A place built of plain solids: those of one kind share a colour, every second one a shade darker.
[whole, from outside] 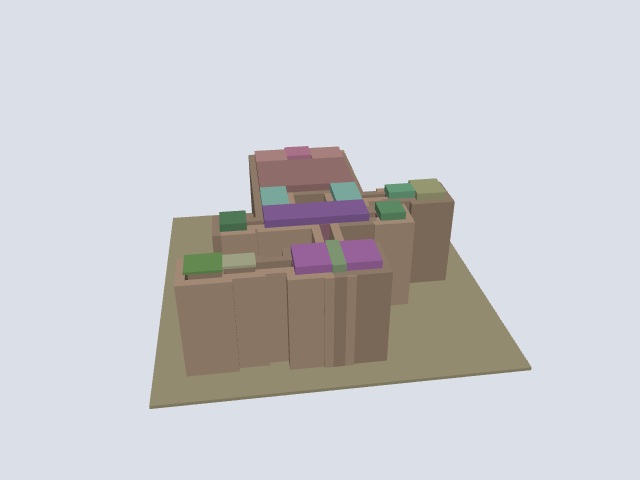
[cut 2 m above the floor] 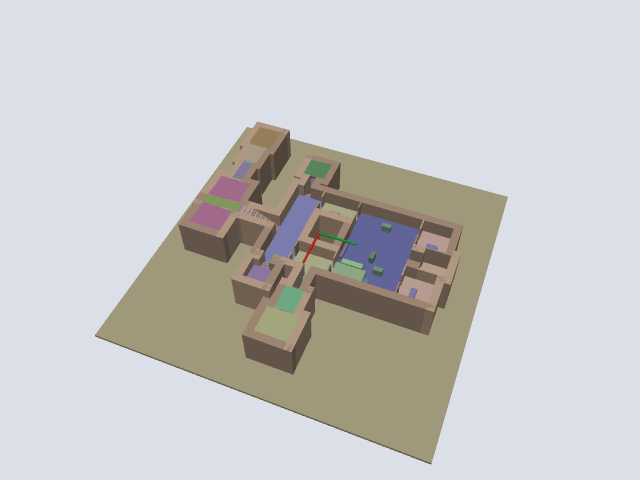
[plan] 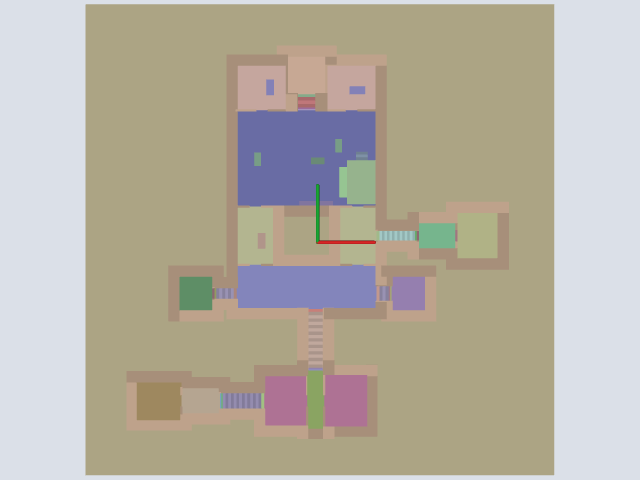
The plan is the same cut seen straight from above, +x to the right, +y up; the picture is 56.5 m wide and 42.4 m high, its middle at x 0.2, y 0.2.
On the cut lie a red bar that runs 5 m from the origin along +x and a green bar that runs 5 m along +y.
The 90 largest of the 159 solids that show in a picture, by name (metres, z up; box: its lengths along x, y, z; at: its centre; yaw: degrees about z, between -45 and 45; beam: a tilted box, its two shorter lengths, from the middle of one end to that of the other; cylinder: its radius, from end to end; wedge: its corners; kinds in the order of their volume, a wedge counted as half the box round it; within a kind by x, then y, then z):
{
 "wall_1": {"box": [1.0, 5.25, 12.37], "at": [-16.39, -14.01, 3.28]},
 "wall_2": {"box": [5.75, 1.0, 12.37], "at": [-14.01, -16.13, 3.28]},
 "wall_3": {"box": [5.75, 1.0, 12.37], "at": [-14.01, -11.88, 3.28]},
 "wall_4": {"box": [1.0, 4.95, 12.37], "at": [-12.71, -4.53, 3.28]},
 "wall_5": {"box": [4.9, 1.0, 12.37], "at": [-10.76, -6.51, 3.28]},
 "wall_6": {"box": [4.9, 1.0, 12.37], "at": [-10.76, -2.56, 3.28]},
 "wall_7": {"box": [4.4, 1.0, 12.37], "at": [-9.94, -15.61, 3.28]},
 "wall_8": {"box": [4.4, 1.0, 12.37], "at": [-9.94, -12.41, 3.28]},
 "wall_9": {"box": [1.0, 1.92, 12.37], "at": [-8.81, -6.05, 3.28]},
 "wall_10": {"box": [1.0, 1.92, 12.37], "at": [-8.81, -3.01, 3.28]},
 "wall_11": {"box": [2.26, 1.0, 12.37], "at": [-8.18, -5.49, 3.28]},
 "wall_12": {"box": [2.26, 1.0, 12.37], "at": [-8.18, -3.57, 3.28]},
 "wall_13": {"box": [1.0, 1.71, 12.37], "at": [-7.55, -5.94, 3.28]},
 "wall_14": {"box": [1.0, 20.56, 12.37], "at": [-7.55, 6.3, 3.28]},
 "wall_15": {"box": [4.11, 1.0, 12.37], "at": [-6.68, -15.18, 3.28]},
 "wall_16": {"box": [4.11, 1.0, 12.37], "at": [-6.68, -12.84, 3.28]},
 "wall_17": {"box": [5.43, 1.0, 12.37], "at": [-5.34, 16.08, 3.28]},
 "wall_18": {"box": [1.0, 2.41, 12.37], "at": [-5.13, -15.98, 3.28]},
 "wall_19": {"box": [1.0, 2.41, 12.37], "at": [-5.13, -12.04, 3.28]},
 "wall_20": {"box": [7.15, 1.0, 12.37], "at": [-4.48, -6.3, 3.28]},
 "wall_21": {"box": [1.0, 5.35, 12.37], "at": [-3.45, 0.58, 3.28]},
 "wall_22": {"box": [4.8, 1.0, 12.37], "at": [-3.23, -16.68, 3.28]},
 "wall_23": {"box": [4.8, 1.0, 12.37], "at": [-3.23, -11.33, 3.28]},
 "wall_24": {"box": [1.0, 1.71, 12.37], "at": [-3.13, 16.53, 3.28]},
 "wall_25": {"box": [1.0, 1.63, 12.37], "at": [-2.24, 12.37, 3.28]},
 "wall_26": {"box": [1.0, 5.64, 12.37], "at": [-1.31, -8.61, 3.28]},
 "wall_27": {"box": [5.84, 1.0, 12.37], "at": [-0.98, -1.6, 3.28]},
 "wall_28": {"box": [5.84, 1.0, 12.37], "at": [-0.98, 2.75, 3.28]},
 "wall_29": {"box": [5.3, 1.0, 12.37], "at": [-0.98, 16.88, 3.28]},
 "wall_30": {"box": [3.3, 1.0, 12.37], "at": [-0.18, -16.88, 3.28]},
 "wall_31": {"box": [1.0, 1.63, 12.37], "at": [0.28, 12.37, 3.28]},
 "wall_32": {"box": [1.0, 1.51, 12.37], "at": [0.37, 12.31, 3.28]},
 "wall_33": {"box": [1.0, 5.64, 12.37], "at": [0.95, -8.61, 3.28]},
 "wall_34": {"box": [1.0, 1.71, 12.37], "at": [1.17, 16.53, 3.28]},
 "wall_35": {"box": [1.0, 5.35, 12.37], "at": [1.5, 0.58, 3.28]},
 "wall_36": {"box": [4.8, 1.0, 12.37], "at": [2.87, -16.68, 3.28]},
 "wall_37": {"box": [4.8, 1.0, 12.37], "at": [2.87, -11.33, 3.28]},
 "wall_38": {"box": [5.55, 1.0, 12.37], "at": [3.32, -6.3, 3.28]},
 "wall_39": {"box": [5.43, 1.0, 12.37], "at": [3.38, 16.08, 3.28]},
 "wall_40": {"box": [1.0, 6.35, 12.37], "at": [4.77, -14.01, 3.28]},
 "wall_41": {"box": [1.0, 1.52, 12.37], "at": [5.6, -6.04, 3.28]},
 "wall_42": {"box": [1.0, 3.85, 12.37], "at": [5.6, -1.87, 3.28]},
 "wall_43": {"box": [1.0, 15.48, 12.37], "at": [5.6, 8.84, 3.28]},
 "wall_44": {"box": [1.53, 1.0, 12.37], "at": [5.86, -5.68, 3.28]},
 "wall_45": {"box": [1.53, 1.0, 12.37], "at": [5.86, -3.39, 3.28]},
 "wall_46": {"box": [1.0, 1.73, 12.37], "at": [6.12, -6.14, 3.28]},
 "wall_47": {"box": [1.0, 1.73, 12.37], "at": [6.12, -2.92, 3.28]},
 "wall_48": {"box": [3.85, 1.0, 12.37], "at": [7.02, -0.35, 3.28]},
 "wall_49": {"box": [3.85, 1.0, 12.37], "at": [7.02, 1.51, 3.28]},
 "wall_50": {"box": [4.85, 1.0, 12.37], "at": [8.04, -6.51, 3.28]},
 "wall_51": {"box": [4.85, 1.0, 12.37], "at": [8.04, -2.56, 3.28]},
 "wall_52": {"box": [1.0, 1.58, 12.37], "at": [8.44, -0.73, 3.28]},
 "wall_53": {"box": [1.0, 1.58, 12.37], "at": [8.44, 1.89, 3.28]},
 "wall_54": {"box": [1.0, 4.95, 12.37], "at": [9.97, -4.53, 3.28]},
 "wall_55": {"box": [4.4, 1.0, 12.37], "at": [10.14, -1.02, 3.28]},
 "wall_56": {"box": [4.4, 1.0, 12.37], "at": [10.14, 2.18, 3.28]},
 "wall_57": {"box": [1.0, 1.81, 12.37], "at": [11.84, -1.52, 3.28]},
 "wall_58": {"box": [1.0, 1.81, 12.37], "at": [11.84, 2.68, 3.28]},
 "wall_59": {"box": [5.55, 1.0, 12.37], "at": [14.11, -1.92, 3.28]},
 "wall_60": {"box": [5.55, 1.0, 12.37], "at": [14.11, 3.08, 3.28]},
 "wall_61": {"box": [1.0, 6.0, 12.37], "at": [16.39, 0.58, 3.28]},
 "ground_under_all_1": {"box": [41.41, 41.62, 0.4], "at": [0.19, 0.23, -2.56]},
 "ceil_hall_1": {"box": [12.35, 8.5, 4.22], "at": [-0.98, 7.4, 8.3]},
 "floor_hall_1": {"box": [12.35, 8.5, 3.6], "at": [-0.98, 7.4, -1.11]},
 "ceil_back_range_1": {"box": [12.35, 3.9, 6.47], "at": [-0.98, -3.95, 7.18]},
 "ceil_front_1": {"box": [4.43, 4.03, 6.47], "at": [-4.94, 13.67, 7.18]},
 "ceil_front_2": {"box": [4.43, 4.03, 6.47], "at": [2.98, 13.67, 7.18]},
 "floor_board_room_1": {"box": [3.8, 4.55, 6.55], "at": [-2.83, -14.01, 0.37]},
 "floor_board_room_2": {"box": [3.8, 4.55, 6.55], "at": [2.47, -14.01, 0.37]},
 "ceil_wing_1": {"box": [3.3, 5.15, 6.47], "at": [-5.5, 0.58, 7.18]},
 "ceil_wing_2": {"box": [3.3, 5.15, 6.47], "at": [3.55, 0.58, 7.18]},
 "floor_back_range_1": {"box": [12.35, 3.9, 3.6], "at": [-0.98, -3.95, -1.11]},
 "ceil_strong_room_1": {"box": [3.75, 4.2, 9.47], "at": [14.11, 0.58, 5.68]},
 "ceil_annex_room_1": {"box": [3.1, 3.15, 7.96], "at": [-10.76, -4.53, 6.43]},
 "ceil_annex_room_2": {"box": [3.05, 3.15, 5.84], "at": [8.04, -4.53, 7.49]},
 "floor_top_room_1": {"box": [3.95, 3.45, 9.77], "at": [-14.01, -14.01, 1.98]},
 "floor_front_1": {"box": [4.43, 4.03, 3.6], "at": [-4.94, 13.67, -1.11]},
 "floor_front_2": {"box": [4.43, 4.03, 3.6], "at": [2.98, 13.67, -1.11]},
 "floor_wing_1": {"box": [3.3, 5.15, 3.6], "at": [-5.5, 0.58, -1.11]},
 "floor_wing_2": {"box": [3.3, 5.15, 3.6], "at": [3.55, 0.58, -1.11]},
 "ceil_board_room_1": {"box": [3.8, 4.55, 3.52], "at": [-2.83, -14.01, 8.65]},
 "ceil_board_room_2": {"box": [3.8, 4.55, 3.52], "at": [2.47, -14.01, 8.65]},
 "ceil_vestibule_1": {"box": [3.5, 3.4, 7.01], "at": [-0.98, 14.78, 6.91]},
 "floor_top_room_lobby_1": {"box": [3.4, 2.4, 9.77], "at": [-10.34, -14.01, 1.98]},
 "ceil_strong_room_lobby_1": {"box": [3.4, 2.4, 9.47], "at": [10.54, 0.58, 5.68]},
 "floor_board_room_corridor_1": {"box": [1.5, 5.15, 6.55], "at": [-0.18, -13.91, 0.37]},
 "floor_staff_1": {"box": [2.6, 3.9, 4.47], "at": [3.9, 5.3, -0.67]},
 "floor_annex_room_1": {"box": [3.05, 3.15, 4.23], "at": [8.04, -4.53, -0.79]},
 "floor_vestibule_1": {"box": [3.5, 3.4, 2.91], "at": [-0.98, 14.78, -1.45]},
 "ceil_board_room_corridor_1": {"box": [1.5, 5.15, 3.52], "at": [-0.18, -13.91, 8.65]}
}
